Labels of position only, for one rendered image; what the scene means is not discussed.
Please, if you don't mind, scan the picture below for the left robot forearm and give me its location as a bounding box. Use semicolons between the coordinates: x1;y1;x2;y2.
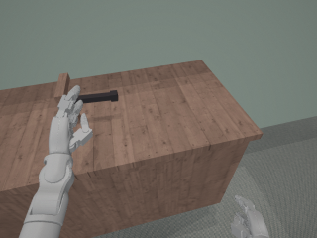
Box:
19;152;75;238

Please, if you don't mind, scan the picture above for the robot left hand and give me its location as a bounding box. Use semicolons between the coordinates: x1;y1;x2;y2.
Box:
49;85;93;155

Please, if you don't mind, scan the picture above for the counter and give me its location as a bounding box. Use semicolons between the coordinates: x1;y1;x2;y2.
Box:
0;59;263;238

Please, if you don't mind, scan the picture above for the robot right hand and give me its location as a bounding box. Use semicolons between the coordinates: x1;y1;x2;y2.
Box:
231;195;269;238

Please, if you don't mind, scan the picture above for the tap lever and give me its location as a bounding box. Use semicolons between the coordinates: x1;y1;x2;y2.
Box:
74;90;119;104

